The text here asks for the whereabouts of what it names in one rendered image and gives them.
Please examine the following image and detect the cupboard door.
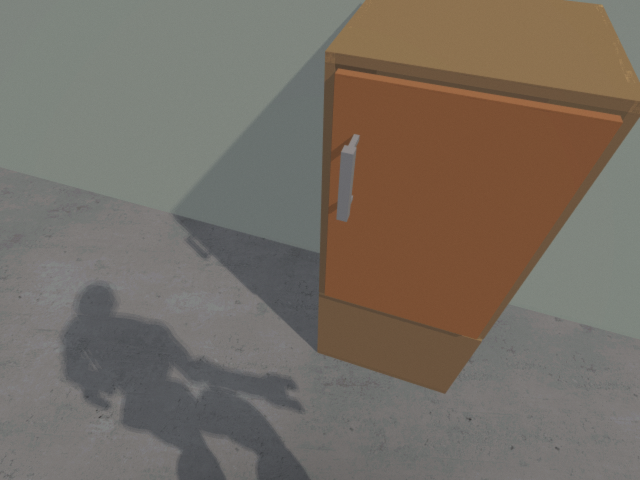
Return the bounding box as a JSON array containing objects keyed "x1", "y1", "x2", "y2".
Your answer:
[{"x1": 325, "y1": 68, "x2": 623, "y2": 339}]

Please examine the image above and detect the handle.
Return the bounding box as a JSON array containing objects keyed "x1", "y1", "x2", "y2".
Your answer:
[{"x1": 336, "y1": 134, "x2": 360, "y2": 222}]

